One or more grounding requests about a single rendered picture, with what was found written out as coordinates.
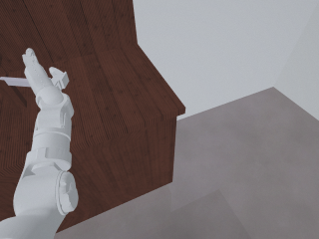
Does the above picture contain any robot left forearm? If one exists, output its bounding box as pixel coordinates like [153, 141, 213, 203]
[13, 86, 74, 215]

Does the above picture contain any tap lever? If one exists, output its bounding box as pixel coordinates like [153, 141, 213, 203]
[0, 77, 52, 88]

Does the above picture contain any left robot upper arm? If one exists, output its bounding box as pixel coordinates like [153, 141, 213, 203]
[0, 170, 79, 239]

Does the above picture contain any counter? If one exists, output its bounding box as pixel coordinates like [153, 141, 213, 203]
[0, 0, 185, 233]

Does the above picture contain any left robot hand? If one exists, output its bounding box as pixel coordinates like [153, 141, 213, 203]
[22, 48, 69, 96]

